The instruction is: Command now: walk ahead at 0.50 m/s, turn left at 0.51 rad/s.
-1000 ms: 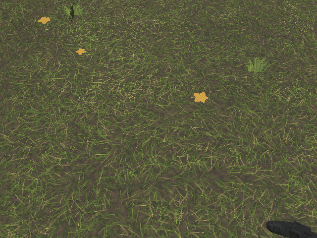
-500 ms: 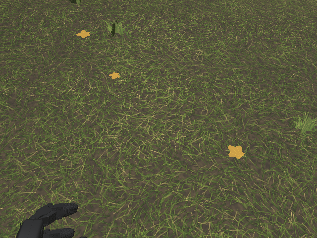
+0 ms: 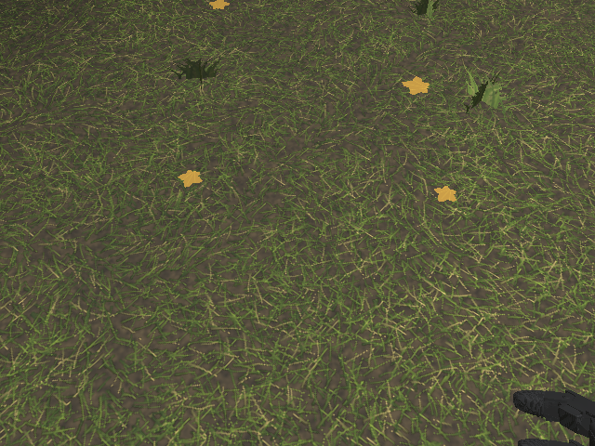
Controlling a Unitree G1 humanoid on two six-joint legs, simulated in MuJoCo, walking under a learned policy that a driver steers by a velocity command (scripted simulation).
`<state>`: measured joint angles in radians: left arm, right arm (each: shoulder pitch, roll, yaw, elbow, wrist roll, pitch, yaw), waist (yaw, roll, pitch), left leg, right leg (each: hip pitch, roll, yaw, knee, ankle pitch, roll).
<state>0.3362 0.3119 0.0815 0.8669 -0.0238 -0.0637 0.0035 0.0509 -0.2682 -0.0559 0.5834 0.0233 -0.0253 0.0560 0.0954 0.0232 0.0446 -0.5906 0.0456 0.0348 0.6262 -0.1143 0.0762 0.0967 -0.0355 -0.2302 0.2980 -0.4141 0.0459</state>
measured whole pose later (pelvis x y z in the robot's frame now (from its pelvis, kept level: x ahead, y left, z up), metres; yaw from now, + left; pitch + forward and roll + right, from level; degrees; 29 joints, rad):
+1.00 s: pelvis +0.56 -0.06 +0.01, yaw -25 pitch +3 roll +0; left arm 0.34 0.30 0.07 0.71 -0.03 -0.03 0.01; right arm 0.04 -0.28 -0.03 0.67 0.00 -0.10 0.02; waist 0.08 0.03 0.02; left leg -0.57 0.02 -0.10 0.52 0.00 -0.06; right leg -0.12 0.11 0.18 0.43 -0.34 -0.06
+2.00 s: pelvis +0.79 -0.20 +0.01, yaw -54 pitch +2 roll +0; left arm 0.35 0.30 0.06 0.67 -0.01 -0.02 0.00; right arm 0.15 -0.29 -0.05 0.78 0.00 -0.10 0.04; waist 0.03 -0.03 -0.04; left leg -0.34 -0.02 0.02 0.55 -0.23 0.03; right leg -0.26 0.04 0.12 0.74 -0.45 -0.03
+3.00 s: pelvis +1.11 -0.62 +0.00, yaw -50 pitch +2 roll -1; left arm 0.37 0.30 0.06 0.85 0.00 -0.04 0.02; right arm 0.06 -0.27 -0.04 0.71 0.01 -0.07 0.05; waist 0.05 0.01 0.03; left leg -0.51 -0.02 0.02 0.57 -0.09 0.08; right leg -0.02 -0.01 -0.06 0.61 -0.47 0.01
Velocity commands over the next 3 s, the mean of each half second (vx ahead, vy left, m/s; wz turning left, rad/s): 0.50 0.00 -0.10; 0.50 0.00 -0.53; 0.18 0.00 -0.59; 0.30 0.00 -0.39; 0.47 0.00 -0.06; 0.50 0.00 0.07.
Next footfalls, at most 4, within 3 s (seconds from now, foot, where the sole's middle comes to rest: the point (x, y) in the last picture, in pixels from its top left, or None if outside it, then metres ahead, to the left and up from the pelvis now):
0.02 left None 0.18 0.10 -0.76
0.60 right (394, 432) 0.48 -0.13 -0.76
1.06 left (350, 294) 0.81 -0.03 -0.76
1.50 right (443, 356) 0.66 -0.25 -0.76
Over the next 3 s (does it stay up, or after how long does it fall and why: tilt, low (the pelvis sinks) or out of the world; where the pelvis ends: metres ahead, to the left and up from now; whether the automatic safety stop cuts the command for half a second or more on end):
stays up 1.11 -0.62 0.00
